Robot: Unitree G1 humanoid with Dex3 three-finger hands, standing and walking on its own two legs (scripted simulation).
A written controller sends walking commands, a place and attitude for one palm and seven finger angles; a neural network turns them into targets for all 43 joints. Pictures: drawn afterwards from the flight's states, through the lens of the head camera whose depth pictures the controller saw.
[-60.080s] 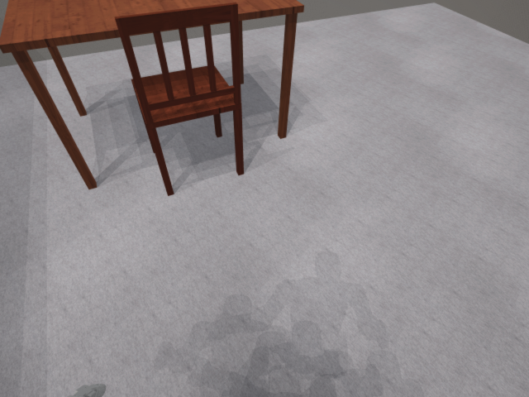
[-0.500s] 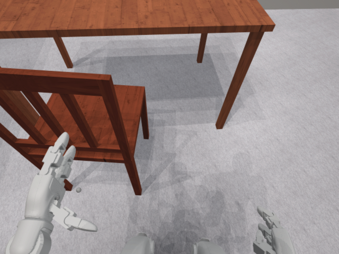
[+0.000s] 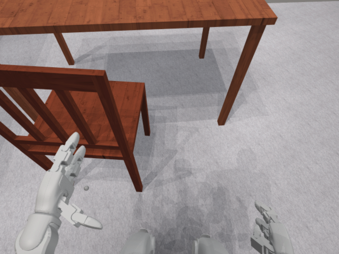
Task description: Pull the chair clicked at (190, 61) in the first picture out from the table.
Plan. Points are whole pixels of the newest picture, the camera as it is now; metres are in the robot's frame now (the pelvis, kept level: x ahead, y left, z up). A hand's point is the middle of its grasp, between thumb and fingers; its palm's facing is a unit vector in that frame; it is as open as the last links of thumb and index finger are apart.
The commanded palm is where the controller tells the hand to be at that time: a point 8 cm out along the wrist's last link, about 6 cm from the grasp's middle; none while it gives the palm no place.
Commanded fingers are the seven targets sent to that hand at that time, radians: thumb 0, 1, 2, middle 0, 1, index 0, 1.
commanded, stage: aim the fingers beside a spindle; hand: left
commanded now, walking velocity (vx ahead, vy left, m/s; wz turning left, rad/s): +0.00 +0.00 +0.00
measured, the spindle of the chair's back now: (48, 118) +0.47 +0.38 -0.03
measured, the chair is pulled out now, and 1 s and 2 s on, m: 0.17 0.17 0.17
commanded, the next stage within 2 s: none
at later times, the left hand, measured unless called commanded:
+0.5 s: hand (94, 179) +0.27 +0.18 +0.02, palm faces -0.05 -1.00 -0.02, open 16.9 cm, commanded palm +0.26 +0.24 +0.02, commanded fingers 0.00 -0.50 0.30 -0.06 -0.08 -0.06 -0.08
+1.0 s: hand (107, 171) +0.30 +0.17 -0.01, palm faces -0.05 -1.00 -0.01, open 16.9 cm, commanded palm +0.29 +0.22 +0.00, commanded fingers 0.00 -0.50 0.30 -0.06 -0.08 -0.06 -0.08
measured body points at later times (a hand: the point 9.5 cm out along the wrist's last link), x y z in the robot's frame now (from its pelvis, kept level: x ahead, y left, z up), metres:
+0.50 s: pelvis +0.00 +0.01 -0.01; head +0.09 +0.02 +0.43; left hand +0.27 +0.24 +0.03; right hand +0.17 -0.23 -0.10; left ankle +0.02 +0.10 -0.66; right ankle +0.02 -0.09 -0.66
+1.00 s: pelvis -0.01 +0.02 -0.03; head +0.10 +0.03 +0.41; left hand +0.30 +0.22 +0.00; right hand +0.16 -0.23 -0.12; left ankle +0.02 +0.10 -0.66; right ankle +0.02 -0.09 -0.66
